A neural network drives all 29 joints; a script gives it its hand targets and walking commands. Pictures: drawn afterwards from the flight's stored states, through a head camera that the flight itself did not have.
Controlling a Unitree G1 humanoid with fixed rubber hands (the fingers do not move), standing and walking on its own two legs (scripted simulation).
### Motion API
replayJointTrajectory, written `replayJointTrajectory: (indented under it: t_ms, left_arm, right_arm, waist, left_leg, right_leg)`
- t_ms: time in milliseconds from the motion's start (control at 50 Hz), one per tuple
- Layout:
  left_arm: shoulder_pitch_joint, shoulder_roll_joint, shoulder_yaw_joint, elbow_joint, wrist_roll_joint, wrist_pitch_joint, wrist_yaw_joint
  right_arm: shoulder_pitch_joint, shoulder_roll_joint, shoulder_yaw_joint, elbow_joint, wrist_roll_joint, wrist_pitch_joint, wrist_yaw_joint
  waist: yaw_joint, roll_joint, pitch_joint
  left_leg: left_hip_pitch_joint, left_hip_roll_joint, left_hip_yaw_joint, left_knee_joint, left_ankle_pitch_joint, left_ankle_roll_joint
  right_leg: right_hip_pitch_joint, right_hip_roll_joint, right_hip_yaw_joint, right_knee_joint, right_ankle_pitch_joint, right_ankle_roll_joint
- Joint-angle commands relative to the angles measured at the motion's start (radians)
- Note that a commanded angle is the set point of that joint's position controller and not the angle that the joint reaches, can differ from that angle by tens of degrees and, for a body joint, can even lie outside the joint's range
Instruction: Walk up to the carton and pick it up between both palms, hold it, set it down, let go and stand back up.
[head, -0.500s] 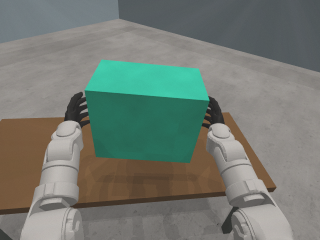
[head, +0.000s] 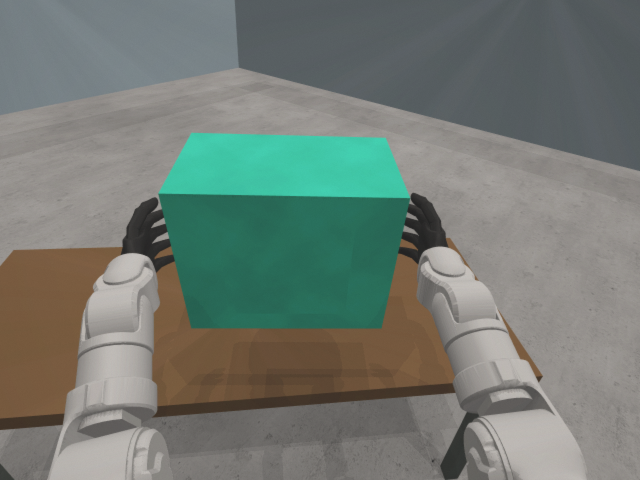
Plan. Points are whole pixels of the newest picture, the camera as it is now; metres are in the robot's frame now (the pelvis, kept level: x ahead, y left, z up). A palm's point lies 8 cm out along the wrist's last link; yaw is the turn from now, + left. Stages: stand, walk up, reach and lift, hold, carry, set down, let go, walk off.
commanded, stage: reach and lift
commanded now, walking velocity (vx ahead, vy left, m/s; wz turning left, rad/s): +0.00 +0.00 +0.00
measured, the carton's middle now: (288, 232) +0.42 +0.02 +0.15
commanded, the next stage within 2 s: hold in 0.22 s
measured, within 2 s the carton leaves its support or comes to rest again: neither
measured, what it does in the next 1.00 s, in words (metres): stands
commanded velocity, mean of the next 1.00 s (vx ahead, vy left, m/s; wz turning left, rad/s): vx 0.00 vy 0.00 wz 0.00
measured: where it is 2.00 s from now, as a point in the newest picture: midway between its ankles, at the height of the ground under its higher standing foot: outside the picture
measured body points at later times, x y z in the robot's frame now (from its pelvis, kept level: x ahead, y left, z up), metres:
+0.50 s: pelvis +0.02 +0.00 +0.00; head -0.03 +0.02 +0.45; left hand +0.39 +0.19 +0.19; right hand +0.38 -0.17 +0.19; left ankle +0.03 +0.13 -0.74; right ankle +0.02 -0.10 -0.74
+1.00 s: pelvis +0.00 +0.00 +0.00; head -0.07 +0.02 +0.45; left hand +0.36 +0.20 +0.18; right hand +0.36 -0.17 +0.19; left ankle +0.03 +0.13 -0.74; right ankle +0.02 -0.10 -0.74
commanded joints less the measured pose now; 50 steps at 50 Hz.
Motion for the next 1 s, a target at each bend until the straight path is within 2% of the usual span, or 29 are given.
replayJointTrajectory:
  t_ms: [0, 60, 80, 140, 160, 180, 200, 220, 240, 280, 320, 360, 380, 420, 440, 460, 480, 520, 560, 640, 660, 700, 740, 760, 800, 860, 900, 940, 980]
  left_arm:
    - [-1.028, -0.481, -0.403, -0.102, -0.042, -0.092, -0.212]
    - [-0.96, -0.496, -0.399, -0.113, -0.03, -0.074, -0.202]
    - [-0.905, -0.492, -0.392, -0.093, -0.009, -0.058, -0.207]
    - [-0.878, -0.508, -0.432, -0.187, -0.04, -0.046, -0.199]
    - [-0.908, -0.521, -0.471, -0.222, -0.059, -0.049, -0.189]
    - [-0.873, -0.522, -0.481, -0.268, -0.063, -0.045, -0.189]
    - [-0.828, -0.531, -0.49, -0.294, -0.061, -0.032, -0.185]
    - [-0.838, -0.516, -0.52, -0.384, -0.079, -0.036, -0.183]
    - [-0.825, -0.527, -0.541, -0.41, -0.098, -0.037, -0.176]
    - [-0.818, -0.537, -0.608, -0.577, -0.14, -0.038, -0.157]
    - [-0.766, -0.571, -0.65, -0.621, -0.146, -0.013, -0.13]
    - [-0.702, -0.579, -0.663, -0.691, -0.16, 0.012, -0.123]
    - [-0.68, -0.544, -0.607, -0.653, -0.109, 0.031, -0.128]
    - [-0.661, -0.525, -0.566, -0.579, -0.064, 0.071, -0.145]
    - [-0.627, -0.504, -0.516, -0.538, -0.03, 0.09, -0.164]
    - [-0.61, -0.465, -0.434, -0.432, 0.023, 0.118, -0.183]
    - [-0.6, -0.464, -0.41, -0.44, 0.049, 0.128, -0.204]
    - [-0.643, -0.468, -0.389, -0.39, 0.07, 0.147, -0.238]
    - [-0.669, -0.49, -0.408, -0.411, 0.053, 0.14, -0.249]
    - [-0.829, -0.551, -0.55, -0.582, -0.078, 0.089, -0.219]
    - [-0.836, -0.55, -0.561, -0.576, -0.081, 0.084, -0.213]
    - [-0.839, -0.556, -0.562, -0.526, -0.075, 0.08, -0.198]
    - [-0.856, -0.535, -0.517, -0.465, -0.06, 0.08, -0.199]
    - [-0.865, -0.539, -0.514, -0.447, -0.056, 0.082, -0.199]
    - [-0.858, -0.509, -0.457, -0.379, -0.018, 0.084, -0.204]
    - [-0.856, -0.485, -0.415, -0.296, 0.004, 0.088, -0.226]
    - [-0.843, -0.467, -0.397, -0.283, 0.013, 0.085, -0.232]
    - [-0.872, -0.455, -0.424, -0.328, -0.012, 0.068, -0.229]
    - [-0.901, -0.5, -0.477, -0.347, -0.042, 0.057, -0.216]
  right_arm:
    - [-0.884, 0.617, 0.175, -0.161, -0.007, -0.115, 0.203]
    - [-0.901, 0.619, 0.23, -0.205, 0.038, -0.114, 0.205]
    - [-0.878, 0.601, 0.223, -0.205, 0.042, -0.111, 0.2]
    - [-0.9, 0.608, 0.314, -0.334, 0.101, -0.109, 0.182]
    - [-0.9, 0.595, 0.306, -0.345, 0.107, -0.107, 0.18]
    - [-0.884, 0.623, 0.353, -0.399, 0.124, -0.1, 0.164]
    - [-0.835, 0.603, 0.369, -0.406, 0.147, -0.092, 0.153]
    - [-0.826, 0.623, 0.415, -0.476, 0.171, -0.089, 0.142]
    - [-0.832, 0.635, 0.452, -0.53, 0.192, -0.089, 0.133]
    - [-0.798, 0.649, 0.52, -0.674, 0.252, -0.075, 0.11]
    - [-0.812, 0.613, 0.536, -0.736, 0.282, -0.067, 0.101]
    - [-0.79, 0.602, 0.572, -0.829, 0.316, -0.05, 0.085]
    - [-0.739, 0.575, 0.539, -0.744, 0.292, -0.021, 0.081]
    - [-0.719, 0.533, 0.491, -0.677, 0.266, 0.008, 0.085]
    - [-0.687, 0.515, 0.476, -0.635, 0.25, 0.031, 0.087]
    - [-0.684, 0.461, 0.395, -0.512, 0.216, 0.055, 0.1]
    - [-0.65, 0.458, 0.39, -0.483, 0.209, 0.063, 0.106]
    - [-0.66, 0.431, 0.324, -0.382, 0.179, 0.077, 0.123]
    - [-0.707, 0.427, 0.306, -0.404, 0.177, 0.062, 0.135]
    - [-0.75, 0.499, 0.324, -0.547, 0.171, 0.019, 0.15]
    - [-0.776, 0.522, 0.34, -0.583, 0.176, 0.008, 0.155]
    - [-0.769, 0.515, 0.334, -0.529, 0.162, 0.011, 0.164]
    - [-0.782, 0.522, 0.299, -0.462, 0.134, 0.015, 0.171]
    - [-0.775, 0.509, 0.271, -0.432, 0.123, 0.015, 0.178]
    - [-0.785, 0.509, 0.252, -0.379, 0.091, 0.014, 0.191]
    - [-0.812, 0.503, 0.21, -0.336, 0.06, 0.009, 0.199]
    - [-0.802, 0.486, 0.19, -0.311, 0.048, 0.006, 0.206]
    - [-0.808, 0.518, 0.23, -0.348, 0.051, -0.002, 0.203]
    - [-0.839, 0.521, 0.232, -0.371, 0.056, -0.017, 0.207]
  waist:
    - [-0.012, 0.043, -0.157]
    - [0.022, 0.055, -0.176]
    - [0.011, 0.062, -0.156]
    - [0.023, 0.041, -0.253]
    - [0.009, 0.08, -0.283]
    - [0.006, 0.056, -0.326]
    - [0.002, 0.08, -0.329]
    - [0.005, 0.068, -0.426]
    - [0.007, 0.065, -0.454]
    - [-0.009, 0.077, -0.579]
    - [0.0, 0.109, -0.612]
    - [-0.016, 0.089, -0.65]
    - [-0.005, 0.1, -0.568]
    - [-0.011, 0.101, -0.472]
    - [0.0, 0.064, -0.416]
    - [0.012, 0.067, -0.283]
    - [0.017, 0.062, -0.281]
    - [0.008, 0.079, -0.173]
    - [0.002, 0.063, -0.184]
    - [-0.046, 0.114, -0.345]
    - [-0.045, 0.122, -0.397]
    - [-0.045, 0.141, -0.366]
    - [-0.039, 0.093, -0.28]
    - [-0.049, 0.107, -0.275]
    - [-0.03, 0.066, -0.226]
    - [-0.034, 0.054, -0.168]
    - [-0.031, 0.054, -0.161]
    - [-0.028, 0.045, -0.203]
    - [-0.042, 0.071, -0.233]
  left_leg:
    - [-0.023, -0.074, 0.073, -0.149, -0.11, 0.068]
    - [-0.002, -0.074, 0.072, -0.14, -0.046, 0.066]
    - [-0.001, -0.078, 0.068, -0.13, -0.028, 0.064]
    - [0.036, -0.076, 0.059, -0.111, 0.066, 0.058]
    - [0.035, -0.075, 0.057, -0.103, 0.083, 0.046]
    - [0.063, -0.078, 0.053, -0.076, 0.16, 0.045]
    - [0.077, -0.08, 0.05, -0.066, 0.21, 0.035]
    - [0.095, -0.087, 0.048, -0.038, 0.285, 0.032]
    - [0.098, -0.093, 0.045, -0.031, 0.308, 0.027]
    - [0.111, -0.101, 0.031, 0.008, 0.421, 0.012]
    - [0.124, -0.098, 0.017, 0.025, 0.501, -0.015]
    - [0.168, -0.103, 0.003, 0.063, 0.585, -0.018]
    - [0.148, -0.1, -0.001, 0.037, 0.513, -0.017]
    - [0.121, -0.101, 0.007, 0.005, 0.414, -0.008]
    - [0.128, -0.093, 0.006, -0.006, 0.39, 0.002]
    - [0.102, -0.091, 0.015, -0.046, 0.275, 0.015]
    - [0.115, -0.087, 0.022, -0.058, 0.259, 0.024]
    - [0.106, -0.074, 0.031, -0.093, 0.181, 0.031]
    - [0.111, -0.071, 0.033, -0.096, 0.186, 0.031]
    - [0.131, -0.068, 0.019, -0.065, 0.256, -0.001]
    - [0.141, -0.071, 0.023, -0.055, 0.255, -0.001]
    - [0.128, -0.067, 0.023, -0.058, 0.221, -0.002]
    - [0.089, -0.064, 0.026, -0.087, 0.116, 0.014]
    - [0.086, -0.062, 0.029, -0.096, 0.076, 0.018]
    - [0.056, -0.062, 0.046, -0.122, 0.011, 0.033]
    - [0.027, -0.064, 0.057, -0.14, -0.073, 0.054]
    - [0.019, -0.067, 0.065, -0.149, -0.064, 0.055]
    - [0.015, -0.067, 0.064, -0.146, -0.054, 0.06]
    - [0.023, -0.064, 0.059, -0.144, -0.052, 0.05]
  right_leg:
    - [0.028, -0.042, -0.001, -0.173, -0.12, 0.06]
    - [0.044, -0.036, 0.0, -0.169, -0.055, 0.061]
    - [0.053, -0.037, 0.003, -0.17, -0.015, 0.063]
    - [0.115, -0.03, 0.002, -0.148, 0.114, 0.072]
    - [0.112, -0.025, 0.001, -0.135, 0.147, 0.071]
    - [0.155, -0.027, 0.009, -0.12, 0.274, 0.083]
    - [0.176, -0.027, 0.011, -0.113, 0.337, 0.089]
    - [0.236, -0.029, 0.018, -0.09, 0.464, 0.092]
    - [0.255, -0.031, 0.025, -0.077, 0.548, 0.101]
    - [0.335, -0.035, 0.042, -0.033, 0.76, 0.112]
    - [0.327, -0.008, 0.031, -0.017, 0.794, 0.101]
    - [0.341, -0.015, 0.04, -0.007, 0.915, 0.116]
    - [0.332, -0.024, 0.044, -0.016, 0.876, 0.117]
    - [0.297, -0.023, 0.027, -0.037, 0.763, 0.117]
    - [0.291, -0.028, 0.026, -0.047, 0.737, 0.121]
    - [0.228, -0.03, 0.016, -0.084, 0.567, 0.114]
    - [0.244, -0.033, 0.013, -0.092, 0.533, 0.113]
    - [0.182, -0.029, 0.002, -0.127, 0.349, 0.089]
    - [0.153, -0.011, -0.014, -0.136, 0.278, 0.072]
    - [0.15, -0.002, -0.021, -0.101, 0.33, 0.064]
    - [0.158, -0.001, -0.017, -0.104, 0.321, 0.065]
    - [0.13, -0.002, -0.013, -0.111, 0.28, 0.061]
    - [0.094, -0.009, -0.014, -0.133, 0.171, 0.061]
    - [0.079, -0.01, -0.018, -0.135, 0.121, 0.054]
    - [0.072, -0.015, -0.019, -0.15, 0.022, 0.057]
    - [0.057, -0.028, -0.018, -0.168, -0.076, 0.054]
    - [0.059, -0.029, -0.022, -0.175, -0.077, 0.05]
    - [0.085, -0.041, -0.014, -0.164, -0.036, 0.062]
    - [0.068, -0.03, -0.022, -0.159, -0.041, 0.057]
